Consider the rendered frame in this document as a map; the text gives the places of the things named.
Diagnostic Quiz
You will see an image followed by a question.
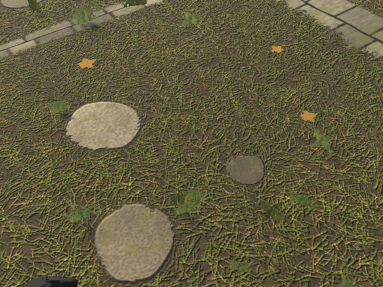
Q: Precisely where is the robot left hand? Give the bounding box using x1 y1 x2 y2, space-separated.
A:
23 275 78 287

